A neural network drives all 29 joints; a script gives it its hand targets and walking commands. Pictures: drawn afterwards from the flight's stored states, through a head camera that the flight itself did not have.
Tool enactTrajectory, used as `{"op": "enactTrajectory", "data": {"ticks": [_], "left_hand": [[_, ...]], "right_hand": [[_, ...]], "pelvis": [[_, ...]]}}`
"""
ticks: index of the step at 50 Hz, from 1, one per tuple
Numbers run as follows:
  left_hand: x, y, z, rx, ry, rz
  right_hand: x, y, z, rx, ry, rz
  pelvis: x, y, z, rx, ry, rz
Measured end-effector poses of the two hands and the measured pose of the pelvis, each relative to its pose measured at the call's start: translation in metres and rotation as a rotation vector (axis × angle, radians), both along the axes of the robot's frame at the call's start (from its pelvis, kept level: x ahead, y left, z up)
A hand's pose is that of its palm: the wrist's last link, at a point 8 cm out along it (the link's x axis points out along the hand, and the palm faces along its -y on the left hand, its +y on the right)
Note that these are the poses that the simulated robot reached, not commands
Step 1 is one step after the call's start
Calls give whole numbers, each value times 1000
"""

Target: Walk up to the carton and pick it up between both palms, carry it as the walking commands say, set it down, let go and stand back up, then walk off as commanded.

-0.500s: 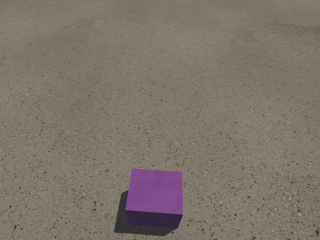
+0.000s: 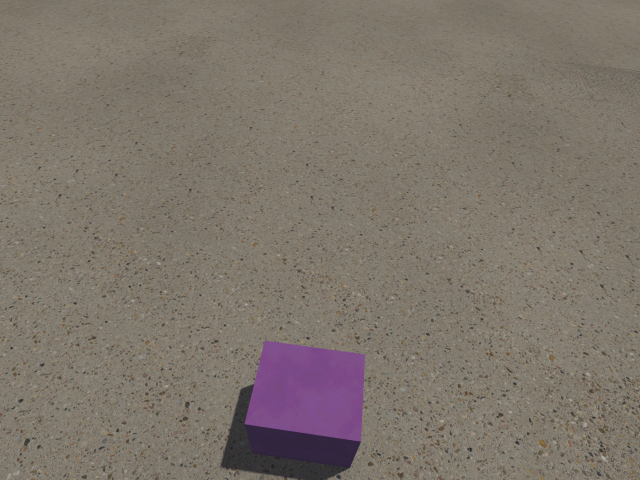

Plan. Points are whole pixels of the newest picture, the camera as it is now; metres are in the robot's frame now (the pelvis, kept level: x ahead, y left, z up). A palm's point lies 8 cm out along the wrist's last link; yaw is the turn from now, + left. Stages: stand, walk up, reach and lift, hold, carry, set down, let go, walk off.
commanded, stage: walk up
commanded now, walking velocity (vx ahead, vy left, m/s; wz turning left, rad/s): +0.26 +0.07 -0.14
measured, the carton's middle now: (307, 404) +0.45 +0.00 -0.64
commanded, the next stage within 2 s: none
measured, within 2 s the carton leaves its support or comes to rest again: neither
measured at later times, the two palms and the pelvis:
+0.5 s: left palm out of the picture +0.14 +0.24 -0.15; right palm out of the picture +0.04 -0.21 -0.16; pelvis +0.04 +0.02 -0.01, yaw -7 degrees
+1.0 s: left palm out of the picture +0.08 +0.20 -0.14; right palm out of the picture +0.06 -0.22 -0.15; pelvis +0.07 -0.02 +0.01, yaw -5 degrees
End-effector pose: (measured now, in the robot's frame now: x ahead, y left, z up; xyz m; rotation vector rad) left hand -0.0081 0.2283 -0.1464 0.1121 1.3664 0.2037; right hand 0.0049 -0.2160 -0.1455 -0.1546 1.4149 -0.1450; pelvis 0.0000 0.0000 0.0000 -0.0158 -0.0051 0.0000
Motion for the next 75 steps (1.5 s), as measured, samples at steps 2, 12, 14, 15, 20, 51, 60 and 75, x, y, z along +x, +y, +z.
{"op": "enactTrajectory", "data": {"ticks": [2, 12, 14, 15, 20, 51, 60, 75], "left_hand": [[-9, 8, 4, 16, 8, 17], [-26, 33, -6, -11, 170, -2], [-8, 33, -10, -20, 169, -33], [4, 34, -12, -20, 162, -52], [84, 32, -13, -2, 36, -139], [80, -29, 8, 1, 69, -105], [67, -43, 4, -22, 111, -83], [105, -38, 3, 2, 54, -103]], "right_hand": [[15, -2, 4, -8, -23, 31], [118, 11, 21, -57, -272, 53], [120, 14, 21, -65, -278, 27], [117, 14, 21, -71, -271, 9], [78, 8, 10, -71, -166, -87], [53, -10, -1, 37, -8, -117], [60, -14, -2, 31, 16, -118], [58, -9, -4, 43, 49, -136]], "pelvis": [[4, 3, 2, 0, 9, -4], [28, 27, -2, -23, -3, -43], [32, 30, -3, -6, -1, -71], [33, 30, -3, -1, -1, -84], [35, 28, -4, 21, -12, -117], [76, -18, 7, 15, -10, -88], [86, -24, 5, 15, -8, -89], [100, -27, 3, 22, -2, -96]]}}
